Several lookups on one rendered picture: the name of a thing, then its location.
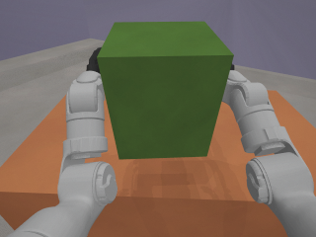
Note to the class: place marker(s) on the right robot upper arm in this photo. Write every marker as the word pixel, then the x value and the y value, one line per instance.
pixel 282 182

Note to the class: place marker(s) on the pedestal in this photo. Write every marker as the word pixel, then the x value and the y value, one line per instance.
pixel 203 196

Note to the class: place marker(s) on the right robot forearm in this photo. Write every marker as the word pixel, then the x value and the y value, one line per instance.
pixel 256 118

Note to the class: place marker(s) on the carton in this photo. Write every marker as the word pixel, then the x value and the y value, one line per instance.
pixel 164 83

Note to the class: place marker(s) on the left robot forearm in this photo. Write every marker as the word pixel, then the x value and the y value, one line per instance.
pixel 85 116

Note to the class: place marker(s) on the left robot hand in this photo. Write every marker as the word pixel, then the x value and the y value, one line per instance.
pixel 93 61

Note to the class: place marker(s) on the left robot upper arm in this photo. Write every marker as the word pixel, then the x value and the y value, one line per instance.
pixel 84 190

